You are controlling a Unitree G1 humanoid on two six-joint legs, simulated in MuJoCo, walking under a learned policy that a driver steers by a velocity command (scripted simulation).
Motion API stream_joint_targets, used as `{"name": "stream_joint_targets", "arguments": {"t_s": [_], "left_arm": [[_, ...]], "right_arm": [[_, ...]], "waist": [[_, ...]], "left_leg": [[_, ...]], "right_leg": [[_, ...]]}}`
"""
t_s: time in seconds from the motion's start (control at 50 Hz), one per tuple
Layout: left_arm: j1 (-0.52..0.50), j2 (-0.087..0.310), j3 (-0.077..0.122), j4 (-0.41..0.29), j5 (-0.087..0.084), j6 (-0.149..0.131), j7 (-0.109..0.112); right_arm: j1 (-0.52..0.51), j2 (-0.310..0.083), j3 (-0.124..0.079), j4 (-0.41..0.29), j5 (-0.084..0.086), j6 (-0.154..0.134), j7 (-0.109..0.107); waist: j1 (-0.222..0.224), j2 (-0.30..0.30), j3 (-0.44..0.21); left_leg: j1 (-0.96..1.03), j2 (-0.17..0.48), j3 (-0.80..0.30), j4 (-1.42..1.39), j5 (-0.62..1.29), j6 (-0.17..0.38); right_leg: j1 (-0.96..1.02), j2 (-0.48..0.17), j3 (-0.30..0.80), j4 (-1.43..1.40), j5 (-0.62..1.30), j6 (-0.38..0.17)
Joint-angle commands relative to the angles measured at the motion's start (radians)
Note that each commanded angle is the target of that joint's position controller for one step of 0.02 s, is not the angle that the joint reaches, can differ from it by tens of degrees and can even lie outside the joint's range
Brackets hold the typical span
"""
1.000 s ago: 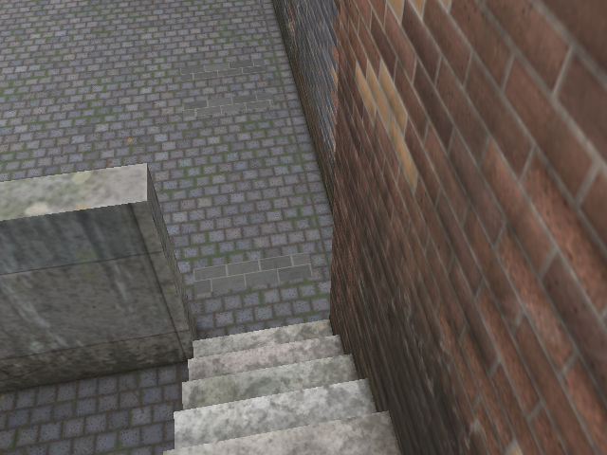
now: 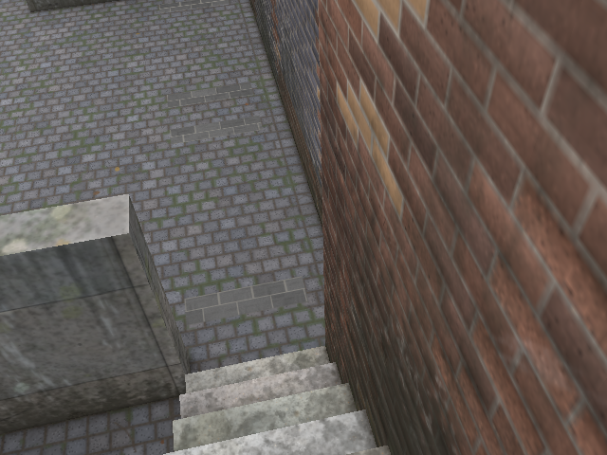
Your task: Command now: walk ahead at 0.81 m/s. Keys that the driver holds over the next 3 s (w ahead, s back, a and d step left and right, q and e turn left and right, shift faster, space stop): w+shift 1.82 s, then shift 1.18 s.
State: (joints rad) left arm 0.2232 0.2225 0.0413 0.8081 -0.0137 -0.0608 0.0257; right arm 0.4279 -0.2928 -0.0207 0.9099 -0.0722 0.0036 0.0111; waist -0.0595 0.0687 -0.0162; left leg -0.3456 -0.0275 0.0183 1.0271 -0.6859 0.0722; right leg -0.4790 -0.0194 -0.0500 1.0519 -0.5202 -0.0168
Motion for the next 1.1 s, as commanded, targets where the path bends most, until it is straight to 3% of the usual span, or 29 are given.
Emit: {"name": "stream_joint_targets", "arguments": {"t_s": [0.02, 0.06, 0.08, 0.1, 0.12, 0.16, 0.2, 0.26, 0.3, 0.32, 0.34, 0.36, 0.42, 0.44, 0.48, 0.56, 0.66, 0.7, 0.72, 0.74, 0.76, 0.8, 0.82, 0.86, 0.94, 1.02, 1.06, 1.08, 1.1], "left_arm": [[0.500, 0.142, 0.050, 0.158, 0.016, -0.033, 0.014], [0.623, 0.228, 0.072, 0.251, 0.010, -0.050, 0.005], [0.525, 0.176, 0.056, 0.263, -0.010, -0.036, 0.007], [0.450, 0.202, 0.060, 0.196, 0.022, -0.032, 0.055], [0.351, 0.178, 0.050, 0.184, 0.030, -0.040, 0.073], [0.127, 0.075, 0.017, 0.158, -0.024, -0.039, 0.130], [-0.052, 0.078, 0.003, 0.142, -0.077, -0.055, 0.122], [0.101, 0.086, 0.020, 0.191, -0.041, -0.043, 0.069], [0.231, 0.124, 0.047, 0.231, 0.025, -0.001, 0.036], [0.243, 0.158, 0.068, 0.235, 0.042, 0.006, 0.022], [0.233, 0.094, 0.066, 0.196, 0.037, 0.003, 0.017], [0.274, 0.058, 0.047, 0.161, 0.033, 0.005, 0.023], [0.249, 0.022, 0.033, 0.166, 0.014, -0.013, 0.044], [0.089, 0.056, 0.032, 0.117, 0.011, -0.018, 0.041], [0.175, 0.053, 0.032, 0.204, 0.053, 0.019, 0.032], [-0.021, 0.049, 0.015, 0.141, 0.001, -0.025, 0.004], [0.423, 0.104, 0.065, 0.257, -0.037, -0.005, 0.029], [0.601, 0.191, 0.105, 0.296, -0.002, 0.001, 0.041], [0.625, 0.235, 0.104, 0.306, 0.020, 0.000, 0.026], [0.495, 0.157, 0.059, 0.255, -0.007, -0.018, 0.004], [0.511, 0.141, 0.057, 0.253, -0.022, -0.029, -0.004], [0.374, 0.191, 0.062, 0.257, -0.037, -0.048, 0.043], [0.349, 0.148, 0.033, 0.254, -0.009, -0.043, 0.062], [0.088, 0.143, 0.003, 0.172, -0.030, -0.054, 0.096], [0.113, 0.109, -0.002, 0.177, -0.124, -0.089, 0.134], [0.261, 0.090, 0.025, 0.224, -0.022, -0.057, 0.093], [0.167, 0.155, 0.056, 0.216, 0.001, -0.029, 0.059], [0.107, 0.188, 0.069, 0.184, 0.015, -0.022, 0.044], [0.150, 0.082, 0.059, 0.171, 0.037, -0.015, 0.039]], "right_arm": [[-0.209, -0.087, -0.030, -0.111, -0.013, -0.015, -0.021], [-0.378, -0.052, -0.030, -0.155, -0.036, -0.021, -0.013], [-0.338, -0.049, -0.027, -0.146, -0.004, -0.044, -0.011], [-0.329, -0.040, -0.036, -0.114, -0.038, -0.011, 0.000], [-0.351, -0.033, -0.035, -0.126, -0.026, -0.001, -0.009], [-0.291, 0.065, 0.003, -0.125, -0.013, 0.016, 0.011], [-0.192, 0.129, 0.038, -0.115, 0.065, 0.036, 0.043], [-0.139, 0.050, 0.012, -0.044, -0.005, 0.056, 0.027], [-0.067, 0.027, -0.002, -0.023, 0.001, 0.032, 0.028], [0.054, -0.028, -0.026, 0.008, 0.018, 0.015, 0.026], [0.120, -0.105, -0.043, 0.034, 0.017, -0.005, 0.037], [0.143, -0.144, -0.047, 0.042, 0.021, -0.027, 0.032], [0.073, -0.041, -0.032, 0.075, 0.020, -0.048, 0.030], [-0.092, 0.048, 0.001, 0.016, 0.042, -0.048, 0.013], [-0.197, -0.036, -0.016, 0.036, 0.024, -0.029, -0.004], [-0.152, 0.027, 0.011, 0.073, 0.075, -0.040, -0.013], [-0.112, 0.007, -0.001, 0.110, -0.015, 0.011, 0.011], [-0.175, 0.009, -0.004, 0.121, 0.004, 0.014, 0.018], [-0.159, 0.056, -0.003, 0.083, 0.014, 0.010, 0.017], [-0.018, 0.066, 0.010, 0.043, -0.007, 0.015, -0.003], [-0.017, 0.034, 0.000, 0.076, -0.059, 0.026, -0.009], [-0.201, 0.062, 0.012, -0.015, -0.066, 0.043, -0.021], [-0.257, 0.024, 0.005, -0.047, -0.032, 0.051, -0.015], [-0.270, 0.063, 0.025, -0.055, 0.022, 0.073, -0.001], [-0.235, 0.116, 0.045, -0.062, 0.014, 0.062, 0.055], [-0.285, 0.043, 0.020, -0.051, -0.006, 0.037, 0.035], [0.052, -0.025, -0.018, 0.065, 0.014, 0.039, 0.014], [0.322, -0.100, -0.046, 0.140, 0.026, 0.013, 0.009], [0.238, -0.124, -0.043, 0.136, 0.026, -0.022, 0.040]], "waist": [[0.260, -0.202, 0.000], [0.301, -0.265, 0.112], [0.254, -0.381, 0.155], [0.178, -0.004, 0.201], [0.126, 0.073, 0.211], [-0.030, 0.063, 0.125], [-0.116, -0.132, 0.062], [-0.013, -0.181, 0.008], [0.024, -0.144, 0.089], [-0.028, -0.049, 0.074], [-0.017, 0.135, 0.083], [0.042, 0.117, -0.001], [0.052, 0.074, -0.007], [0.119, -0.070, 0.132], [0.143, 0.041, 0.069], [0.039, -0.025, 0.145], [0.151, 0.060, 0.104], [0.268, -0.100, 0.080], [0.249, -0.328, 0.122], [0.097, -0.362, 0.127], [0.106, -0.144, 0.123], [0.090, -0.253, 0.244], [0.078, -0.148, 0.305], [0.001, -0.317, 0.243], [-0.040, -0.186, 0.159], [0.122, -0.222, 0.161], [-0.036, -0.216, -0.029], [-0.199, -0.072, -0.040], [-0.115, 0.260, 0.143]], "left_leg": [[-0.406, -0.018, -0.037, 0.289, 0.631, -0.002], [-0.837, -0.081, -0.159, 0.343, 0.033, 0.014], [-0.831, -0.048, -0.167, 0.305, -0.055, -0.013], [-0.779, -0.050, -0.199, 0.335, 0.081, -0.002], [-0.601, -0.020, -0.231, 0.101, 0.460, -0.007], [-0.131, -0.065, -0.114, -0.156, 1.064, -0.030], [0.288, -0.008, -0.087, -0.215, 1.320, -0.064], [0.316, -0.019, -0.052, -0.200, 1.167, -0.024], [0.340, -0.032, 0.028, -0.575, 0.846, 0.011], [0.497, 0.012, -0.045, -0.708, 1.020, 0.072], [0.661, 0.162, -0.239, -0.570, 1.539, 0.151], [0.808, 0.252, -0.264, -0.289, 1.673, 0.102], [0.446, 0.345, -0.405, -0.321, 0.868, 0.195], [0.112, 0.286, -0.312, -0.480, 0.865, 0.147], [-0.166, 0.216, -0.368, -0.474, 0.647, 0.202], [-0.115, 0.043, -0.171, -0.320, 0.418, 0.150], [-0.008, 0.051, -0.251, 0.216, 0.580, 0.197], [-0.128, -0.080, -0.123, 0.757, 0.632, 0.119], [-0.450, -0.243, -0.073, 1.149, -0.190, 0.076], [-0.673, -0.140, -0.078, 1.066, -0.182, 0.069], [-0.694, -0.089, -0.205, 0.955, -0.006, 0.069], [-0.795, 0.009, -0.305, 0.684, 0.323, -0.014], [-0.712, -0.002, -0.335, 0.515, 0.448, -0.065], [-0.161, -0.051, -0.130, 0.179, 0.745, -0.137], [0.199, -0.014, -0.095, -0.309, 1.460, -0.078], [0.085, 0.016, -0.032, -0.375, 1.166, -0.032], [0.410, 0.046, -0.028, -0.429, 0.940, 0.016], [0.554, 0.066, -0.059, -0.577, 0.901, 0.063], [0.563, 0.146, -0.117, -0.473, 1.458, 0.081]], "right_leg": [[0.398, -0.137, 0.287, -0.307, 0.047, -0.160], [0.517, -0.290, 0.660, -0.476, 0.021, -0.251], [0.433, -0.212, 0.519, -0.362, 0.161, -0.281], [0.382, -0.375, 0.627, -0.410, 0.357, -0.239], [0.166, -0.282, 0.480, -0.296, 0.304, -0.161], [-0.214, -0.099, 0.161, -0.152, 0.022, -0.068], [-0.463, -0.102, 0.102, -0.139, -0.157, -0.091], [-0.244, -0.156, 0.133, 0.125, 0.011, -0.115], [-0.153, -0.101, 0.019, 0.405, 0.307, -0.143], [-0.250, -0.025, -0.056, 0.719, 0.427, -0.131], [-0.590, 0.096, -0.065, 1.067, -0.218, -0.114], [-0.788, 0.023, 0.028, 1.101, -0.212, -0.136], [-0.780, -0.080, 0.150, 0.701, 0.152, -0.072], [-0.550, -0.132, 0.107, 0.143, 0.508, 0.003], [-0.068, -0.089, 0.045, 0.178, 0.655, 0.036], [0.098, -0.067, 0.036, -0.510, 1.111, 0.035], [0.357, -0.135, 0.094, -0.485, 0.929, -0.024], [0.593, -0.119, 0.082, -0.601, 0.791, -0.075], [0.722, -0.237, 0.218, -0.450, 0.884, -0.127], [0.697, -0.350, 0.341, -0.326, 0.990, -0.143], [0.615, -0.414, 0.412, -0.414, 0.710, -0.163], [0.321, -0.513, 0.681, -0.535, 0.297, -0.242], [0.113, -0.467, 0.576, -0.531, 0.280, -0.201], [-0.331, -0.240, 0.209, -0.625, 0.036, -0.120], [-0.366, -0.116, -0.035, -0.291, -0.001, -0.004], [-0.112, -0.196, 0.019, 0.073, 0.158, -0.079], [-0.089, -0.216, 0.035, 0.410, 0.468, -0.120], [-0.186, -0.123, 0.032, 0.824, 0.550, -0.103], [-0.564, 0.116, -0.056, 1.254, -0.314, -0.085]]}}
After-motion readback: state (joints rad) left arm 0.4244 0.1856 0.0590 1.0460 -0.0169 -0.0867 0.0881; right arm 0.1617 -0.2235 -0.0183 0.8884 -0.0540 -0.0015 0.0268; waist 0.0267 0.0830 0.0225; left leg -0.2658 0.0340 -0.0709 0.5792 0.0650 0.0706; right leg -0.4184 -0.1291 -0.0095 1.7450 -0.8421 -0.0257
